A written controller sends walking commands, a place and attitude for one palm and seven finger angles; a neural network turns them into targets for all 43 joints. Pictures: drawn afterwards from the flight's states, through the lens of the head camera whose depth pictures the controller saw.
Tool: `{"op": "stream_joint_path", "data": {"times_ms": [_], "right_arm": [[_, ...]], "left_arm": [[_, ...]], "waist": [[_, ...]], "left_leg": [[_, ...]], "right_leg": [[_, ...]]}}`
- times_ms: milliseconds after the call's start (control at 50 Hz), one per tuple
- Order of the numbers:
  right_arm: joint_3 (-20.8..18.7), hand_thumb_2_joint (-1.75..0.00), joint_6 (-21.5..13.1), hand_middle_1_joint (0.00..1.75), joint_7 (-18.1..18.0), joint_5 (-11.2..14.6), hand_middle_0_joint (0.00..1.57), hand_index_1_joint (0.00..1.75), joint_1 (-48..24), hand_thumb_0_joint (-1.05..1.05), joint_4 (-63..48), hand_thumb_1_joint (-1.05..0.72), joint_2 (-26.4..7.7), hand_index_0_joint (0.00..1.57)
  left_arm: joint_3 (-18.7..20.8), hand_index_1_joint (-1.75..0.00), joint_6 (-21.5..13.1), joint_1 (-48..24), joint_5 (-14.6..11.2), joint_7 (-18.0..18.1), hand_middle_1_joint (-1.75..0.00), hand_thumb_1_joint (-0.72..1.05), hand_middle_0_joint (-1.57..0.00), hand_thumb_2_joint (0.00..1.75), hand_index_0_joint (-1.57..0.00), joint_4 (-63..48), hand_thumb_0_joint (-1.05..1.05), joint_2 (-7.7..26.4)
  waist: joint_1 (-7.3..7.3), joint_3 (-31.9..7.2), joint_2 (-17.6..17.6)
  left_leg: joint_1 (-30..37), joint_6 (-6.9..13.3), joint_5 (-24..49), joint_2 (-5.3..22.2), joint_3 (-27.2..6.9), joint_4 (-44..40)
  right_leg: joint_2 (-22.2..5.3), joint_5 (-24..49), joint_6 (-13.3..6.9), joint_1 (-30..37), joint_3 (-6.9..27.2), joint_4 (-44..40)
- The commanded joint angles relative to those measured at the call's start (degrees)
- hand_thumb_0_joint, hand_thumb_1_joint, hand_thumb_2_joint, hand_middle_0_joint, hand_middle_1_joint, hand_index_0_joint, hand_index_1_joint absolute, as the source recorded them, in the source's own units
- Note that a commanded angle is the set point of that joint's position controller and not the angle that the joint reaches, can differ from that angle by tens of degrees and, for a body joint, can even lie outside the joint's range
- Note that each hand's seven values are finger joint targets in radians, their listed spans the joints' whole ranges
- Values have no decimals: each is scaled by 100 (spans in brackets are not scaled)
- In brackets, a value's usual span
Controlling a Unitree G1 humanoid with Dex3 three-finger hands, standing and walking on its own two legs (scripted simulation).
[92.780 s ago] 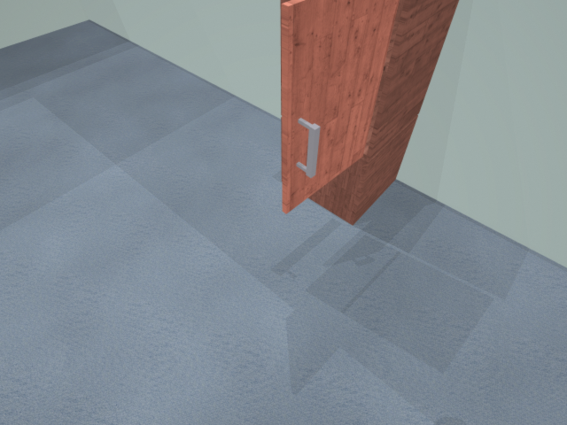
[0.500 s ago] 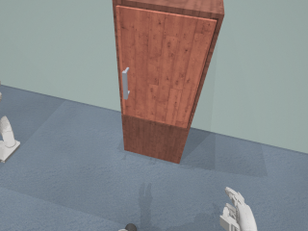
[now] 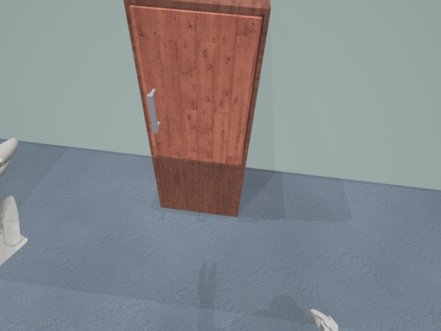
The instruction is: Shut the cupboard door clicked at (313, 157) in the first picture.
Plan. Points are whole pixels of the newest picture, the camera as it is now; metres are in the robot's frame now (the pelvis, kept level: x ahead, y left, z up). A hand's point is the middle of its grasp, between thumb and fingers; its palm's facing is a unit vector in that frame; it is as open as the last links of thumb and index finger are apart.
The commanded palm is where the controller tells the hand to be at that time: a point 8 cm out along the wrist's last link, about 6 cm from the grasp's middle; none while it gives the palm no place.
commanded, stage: stop stepping back and stand still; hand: left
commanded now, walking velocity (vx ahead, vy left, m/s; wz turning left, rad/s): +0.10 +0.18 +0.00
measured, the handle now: (154, 111) +0.88 +0.24 -0.09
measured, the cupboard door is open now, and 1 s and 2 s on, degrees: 0 0 0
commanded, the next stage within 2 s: let the arm hang, fingers relaxed in 1.26 s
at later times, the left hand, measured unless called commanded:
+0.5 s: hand (6, 216) +0.22 +0.27 +0.19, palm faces +0.48 -0.75 -0.47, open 7.4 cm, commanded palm +0.16 +0.31 +0.18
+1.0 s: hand out of the picture +0.21 +0.32 +0.17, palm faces +0.45 -0.78 -0.44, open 7.4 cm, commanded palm +0.15 +0.35 +0.18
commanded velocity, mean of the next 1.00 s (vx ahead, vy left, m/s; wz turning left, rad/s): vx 0.02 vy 0.03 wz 0.00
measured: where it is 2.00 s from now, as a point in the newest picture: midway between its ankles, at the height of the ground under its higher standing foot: outside the picture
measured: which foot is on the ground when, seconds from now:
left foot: down 0.00-0.00, up 0.02-0.40, down 0.42-1.00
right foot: down 0.00-1.00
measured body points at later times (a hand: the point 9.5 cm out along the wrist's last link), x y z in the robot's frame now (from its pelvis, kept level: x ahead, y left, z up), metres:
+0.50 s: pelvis +0.02 +0.01 +0.00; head +0.03 +0.01 +0.45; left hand +0.19 +0.31 +0.22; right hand +0.20 -0.24 -0.08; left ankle +0.05 +0.14 -0.73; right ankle -0.02 -0.06 -0.73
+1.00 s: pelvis +0.02 +0.05 +0.00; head +0.02 +0.06 +0.45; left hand +0.18 +0.36 +0.20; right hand +0.18 -0.18 -0.08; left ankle +0.05 +0.14 -0.73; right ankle -0.02 -0.06 -0.73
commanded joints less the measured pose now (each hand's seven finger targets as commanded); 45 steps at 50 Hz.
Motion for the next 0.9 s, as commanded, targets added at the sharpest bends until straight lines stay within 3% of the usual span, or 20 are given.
{"op": "stream_joint_path", "data": {"times_ms": [0,20,40,60,120,160,200,260,300,360,380,400,440,460,500,520,580,620,720,880], "right_arm": [[-535,-90,-104,30,-176,-15,20,30,-1027,0,-531,-90,-1205,20],[-513,-90,-173,30,-128,-16,20,30,-839,0,-394,-90,-1156,20],[-507,-90,-207,30,-133,93,20,30,-754,0,-448,-90,-1070,20],[-554,-90,-157,30,-152,130,20,30,-779,0,-448,-90,-1190,20],[-500,-90,-170,30,-183,128,20,30,-1064,0,-401,-90,-1240,20],[-497,-90,-262,30,-209,152,20,30,-1124,0,-431,-90,-1244,20],[-555,-90,-389,30,-254,159,20,30,-1198,0,-480,-90,-1295,20],[-564,-90,-481,30,-255,135,20,30,-1171,0,-561,-90,-1201,20],[-574,-90,-487,30,-250,128,20,30,-1141,0,-620,-90,-1164,20],[-549,-90,-434,30,-216,132,20,30,-1054,0,-744,-90,-1087,20],[-574,-90,-410,30,-226,155,20,30,-1001,0,-775,-90,-1128,20],[-633,-90,-397,30,-229,185,20,30,-920,0,-784,-90,-1239,20],[-607,-90,-310,30,-167,264,20,30,-902,0,-822,-90,-1297,20],[-601,-90,-306,30,-162,252,20,30,-915,0,-800,-90,-1227,20],[-504,-90,-321,30,-168,219,20,30,-977,0,-802,-90,-1191,20],[-491,-90,-312,30,-139,263,20,30,-975,0,-821,-90,-1212,20],[-452,-90,-188,30,-83,271,20,30,-941,0,-828,-90,-1184,20],[-425,-90,-134,30,-93,268,20,30,-983,0,-850,-90,-1152,20],[-341,-90,-107,30,-208,214,20,30,-1109,0,-980,-90,-1102,20],[-351,-90,-183,30,-207,208,20,30,-1030,0,-908,-90,-1158,20]], "left_arm": [[1170,-30,-209,-1328,-49,278,-30,90,-20,90,-20,-17,0,919],[1155,-30,-358,-1469,-69,244,-30,90,-20,90,-20,152,0,933],[830,-30,-327,-1294,-9,226,-30,90,-20,90,-20,718,0,524],[543,-30,-286,-1184,-12,166,-30,90,-20,90,-20,994,0,287],[72,-30,-362,-1722,22,92,-30,90,-20,90,-20,1098,0,98],[-178,-30,-433,-2124,68,117,-30,90,-20,90,-20,991,0,43],[-119,-30,-554,-2625,90,183,-30,90,-20,90,-20,441,0,291],[278,-30,-652,-2178,90,252,-30,90,-20,90,-20,-48,0,527],[726,-30,-686,-1811,45,306,-30,90,-20,90,-20,-437,0,822],[841,-30,-684,-1286,-57,324,-30,90,-20,90,-20,-636,0,625],[838,-30,-688,-1197,-88,327,-30,90,-20,90,-20,-619,0,559],[746,-30,-662,-1001,-128,296,-30,90,-20,90,-20,-464,0,413],[698,-30,-605,-1106,-138,252,-30,90,-20,90,-20,-245,0,374],[731,-30,-535,-984,-79,245,-30,90,-20,90,-20,-44,0,375],[653,-30,-439,-935,-81,135,-30,90,-20,90,-20,-39,0,342],[469,-30,-404,-937,-79,105,-30,90,-20,90,-20,-36,0,189],[366,-30,-321,-862,-99,121,-30,90,-20,90,-20,35,0,205],[371,-30,-274,-1042,-106,134,-30,90,-20,90,-20,-94,0,284],[621,-30,-279,-1121,-126,166,-30,90,-20,90,-20,-650,0,575],[443,-30,-239,-970,-149,152,-30,90,-20,90,-20,-229,0,247]], "waist": [[215,693,-506],[124,259,-467],[109,126,-332],[138,478,-375],[241,944,-110],[281,1006,-447],[315,925,-718],[479,642,-691],[548,318,-446],[498,-167,-24],[444,-321,336],[379,-520,779],[377,-768,753],[374,-629,938],[330,-274,1171],[316,-29,828],[259,-266,-12],[265,-418,-212],[324,-526,704],[303,-119,832]], "left_leg": [[-2367,-88,-573,-74,-442,3263],[-2160,-139,-195,88,-458,3425],[-1939,-107,53,148,-531,3378],[-1861,-136,448,136,-450,3457],[-1659,-123,817,168,-177,3054],[-1411,-65,903,91,0,2593],[-1056,-21,903,73,130,1998],[-502,60,760,-48,366,1066],[-97,84,647,-93,414,472],[759,110,1056,-205,434,-544],[1266,164,1424,-130,309,-859],[1936,329,2354,279,-163,-836],[2516,686,3897,947,-913,-473],[2400,637,4182,915,-697,-267],[1403,349,2783,741,-528,-657],[1032,281,2269,658,-516,-621],[917,122,2398,339,-154,7],[864,73,2225,242,-109,-17],[1449,181,2881,451,-392,-516],[944,145,1456,514,-595,-1032]], "right_leg": [[-2733,-370,-905,395,3630,-2385],[-2607,-40,-921,572,3056,-2042],[-2270,-568,-731,413,2847,-1823],[-2006,-415,-493,20,2555,-1834],[-1790,476,-143,-324,1636,-1836],[-1636,1005,154,-220,1344,-1776],[-1648,1257,268,-88,1307,-1751],[-1676,2162,215,327,1284,-1500],[-1735,2771,124,632,1295,-1249],[-1505,3505,158,945,1079,-614],[-1334,3730,343,810,1001,-232],[-1064,3575,543,435,789,351],[-568,2426,762,-254,643,651],[-478,2205,691,-286,608,191],[-478,1922,531,252,543,-366],[-516,2244,497,391,680,-535],[-1027,4060,403,632,1186,-551],[-1192,4475,347,809,1180,-441],[-730,3248,426,479,760,-299],[-542,1933,430,405,666,-694]]}}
